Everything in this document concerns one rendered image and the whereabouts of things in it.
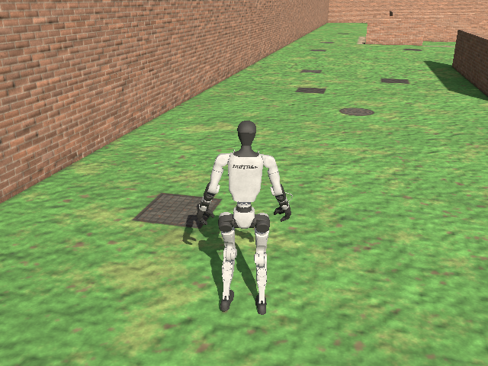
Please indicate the left robot hand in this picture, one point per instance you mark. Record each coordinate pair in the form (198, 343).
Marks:
(201, 213)

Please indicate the left robot forearm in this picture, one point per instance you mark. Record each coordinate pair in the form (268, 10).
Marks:
(206, 199)

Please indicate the right robot foot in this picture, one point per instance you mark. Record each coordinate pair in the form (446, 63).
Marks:
(261, 307)

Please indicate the right robot upper arm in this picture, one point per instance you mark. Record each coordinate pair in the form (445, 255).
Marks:
(273, 174)

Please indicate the robot right thigh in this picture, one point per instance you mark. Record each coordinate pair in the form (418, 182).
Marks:
(262, 224)

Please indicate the right robot hand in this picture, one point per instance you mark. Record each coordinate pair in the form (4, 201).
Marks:
(280, 211)

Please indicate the right robot forearm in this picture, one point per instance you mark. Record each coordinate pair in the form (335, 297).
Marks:
(282, 200)

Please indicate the left robot upper arm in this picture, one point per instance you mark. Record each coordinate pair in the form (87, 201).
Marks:
(217, 171)

